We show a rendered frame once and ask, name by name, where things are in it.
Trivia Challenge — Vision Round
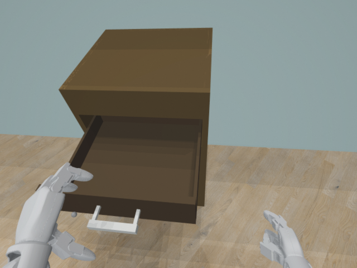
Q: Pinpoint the handle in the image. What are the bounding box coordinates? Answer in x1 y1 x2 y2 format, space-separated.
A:
87 205 141 235

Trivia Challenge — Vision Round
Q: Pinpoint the robot left hand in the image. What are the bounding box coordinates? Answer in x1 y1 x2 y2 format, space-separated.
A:
15 162 96 261

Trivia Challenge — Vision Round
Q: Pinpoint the cabinet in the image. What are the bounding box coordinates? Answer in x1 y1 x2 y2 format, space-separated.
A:
59 28 213 207

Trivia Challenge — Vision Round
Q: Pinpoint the robot left forearm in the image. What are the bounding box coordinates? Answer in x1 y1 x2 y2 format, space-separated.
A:
2 241 52 268

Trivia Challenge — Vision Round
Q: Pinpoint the drawer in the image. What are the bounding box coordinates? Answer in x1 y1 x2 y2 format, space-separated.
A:
35 115 202 224

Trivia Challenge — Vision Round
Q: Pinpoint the robot right hand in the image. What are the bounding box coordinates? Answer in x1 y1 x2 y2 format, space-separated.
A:
260 210 304 266

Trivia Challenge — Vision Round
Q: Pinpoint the robot right forearm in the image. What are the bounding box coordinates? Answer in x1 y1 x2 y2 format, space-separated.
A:
283 256 312 268

